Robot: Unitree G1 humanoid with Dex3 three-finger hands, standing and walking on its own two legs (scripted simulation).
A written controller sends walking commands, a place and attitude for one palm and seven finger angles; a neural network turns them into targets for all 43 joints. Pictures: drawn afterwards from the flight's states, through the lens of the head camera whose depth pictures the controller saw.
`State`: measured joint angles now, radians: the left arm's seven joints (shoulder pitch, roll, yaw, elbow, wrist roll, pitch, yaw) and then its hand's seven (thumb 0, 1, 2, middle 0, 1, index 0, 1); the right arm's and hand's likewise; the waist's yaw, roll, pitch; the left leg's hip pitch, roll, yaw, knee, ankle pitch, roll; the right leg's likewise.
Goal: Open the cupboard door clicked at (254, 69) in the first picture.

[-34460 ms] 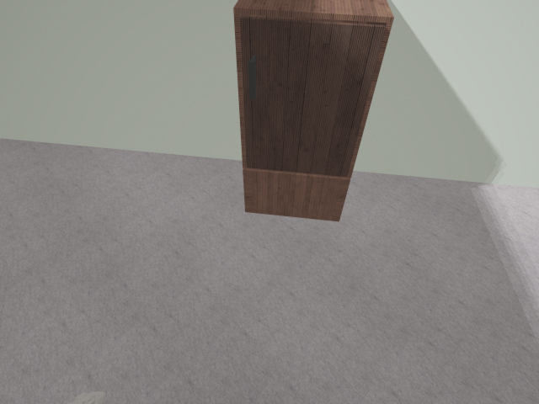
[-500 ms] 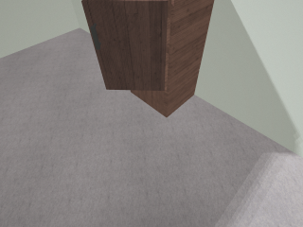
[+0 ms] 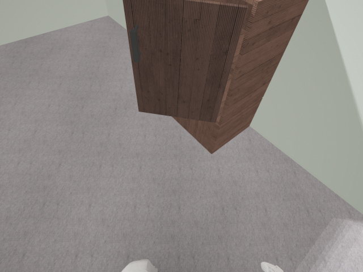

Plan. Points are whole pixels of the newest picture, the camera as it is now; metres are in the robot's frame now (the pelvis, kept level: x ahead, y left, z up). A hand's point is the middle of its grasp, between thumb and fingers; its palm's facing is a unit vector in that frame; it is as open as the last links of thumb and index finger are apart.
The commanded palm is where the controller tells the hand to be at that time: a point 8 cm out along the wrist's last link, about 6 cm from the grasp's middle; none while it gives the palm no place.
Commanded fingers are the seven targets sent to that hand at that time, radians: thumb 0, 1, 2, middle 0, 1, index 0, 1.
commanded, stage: take the last steps up to it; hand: left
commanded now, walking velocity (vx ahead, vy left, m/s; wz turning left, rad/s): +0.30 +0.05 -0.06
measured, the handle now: (136, 44) +0.88 +0.27 -0.01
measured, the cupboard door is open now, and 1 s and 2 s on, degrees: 42 42 42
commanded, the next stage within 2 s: come to a stop and stand still in 0.58 s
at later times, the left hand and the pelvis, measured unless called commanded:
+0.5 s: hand (122, 230) +0.22 +0.17 -0.14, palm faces +0.00 -0.98 -0.22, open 7.2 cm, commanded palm none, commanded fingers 0.00 0.90 0.90 -0.20 -0.30 -0.20 -0.30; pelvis +0.18 -0.01 +0.03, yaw -2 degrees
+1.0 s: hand (115, 182) +0.36 +0.23 -0.16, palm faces -0.04 -0.98 -0.18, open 7.4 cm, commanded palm none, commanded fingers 0.00 0.90 0.90 -0.20 -0.30 -0.20 -0.30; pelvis +0.29 +0.05 +0.02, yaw -5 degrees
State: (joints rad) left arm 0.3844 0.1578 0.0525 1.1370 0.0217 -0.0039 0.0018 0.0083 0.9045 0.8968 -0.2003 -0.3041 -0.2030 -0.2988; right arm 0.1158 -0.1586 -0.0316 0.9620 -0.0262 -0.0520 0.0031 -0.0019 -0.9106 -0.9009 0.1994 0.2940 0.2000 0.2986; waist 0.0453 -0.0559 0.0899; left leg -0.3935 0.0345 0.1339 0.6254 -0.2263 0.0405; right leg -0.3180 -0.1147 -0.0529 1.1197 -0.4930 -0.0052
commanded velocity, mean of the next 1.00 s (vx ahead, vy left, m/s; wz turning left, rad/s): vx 0.08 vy -0.01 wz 0.00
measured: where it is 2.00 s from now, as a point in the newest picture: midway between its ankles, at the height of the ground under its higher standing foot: (179, 251)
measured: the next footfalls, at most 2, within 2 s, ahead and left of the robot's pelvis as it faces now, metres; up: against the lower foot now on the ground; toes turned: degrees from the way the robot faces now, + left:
right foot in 0.28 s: +0.19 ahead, -0.11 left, +0.00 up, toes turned -10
left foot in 0.70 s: +0.38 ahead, +0.12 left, +0.00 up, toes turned -2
